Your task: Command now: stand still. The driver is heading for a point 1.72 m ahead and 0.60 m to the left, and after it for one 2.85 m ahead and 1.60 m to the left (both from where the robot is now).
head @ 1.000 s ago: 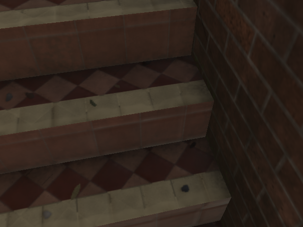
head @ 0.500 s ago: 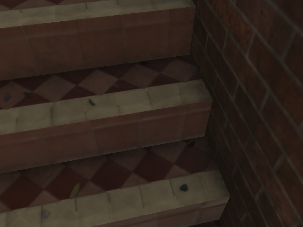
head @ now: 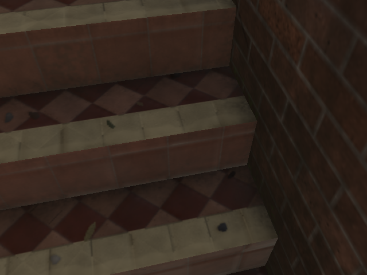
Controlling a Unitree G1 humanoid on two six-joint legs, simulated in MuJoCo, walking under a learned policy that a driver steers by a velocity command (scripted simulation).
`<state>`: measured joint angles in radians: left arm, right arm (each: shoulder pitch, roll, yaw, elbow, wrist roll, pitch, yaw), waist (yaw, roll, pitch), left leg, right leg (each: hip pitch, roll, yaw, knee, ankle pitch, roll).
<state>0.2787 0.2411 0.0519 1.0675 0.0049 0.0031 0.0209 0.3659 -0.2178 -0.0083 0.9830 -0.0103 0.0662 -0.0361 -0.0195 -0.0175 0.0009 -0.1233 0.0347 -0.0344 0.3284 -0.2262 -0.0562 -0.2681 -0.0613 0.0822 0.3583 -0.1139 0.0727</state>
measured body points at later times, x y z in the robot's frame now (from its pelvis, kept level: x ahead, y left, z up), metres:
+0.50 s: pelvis +0.00 -0.01 +0.00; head +0.02 -0.01 +0.45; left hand +0.01 +0.27 -0.14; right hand -0.02 -0.26 -0.15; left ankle -0.03 +0.16 -0.74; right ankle +0.05 -0.16 -0.74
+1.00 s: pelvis +0.01 -0.02 +0.00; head +0.02 -0.02 +0.45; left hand +0.00 +0.25 -0.14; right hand -0.02 -0.28 -0.15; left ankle -0.03 +0.16 -0.74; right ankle +0.05 -0.16 -0.74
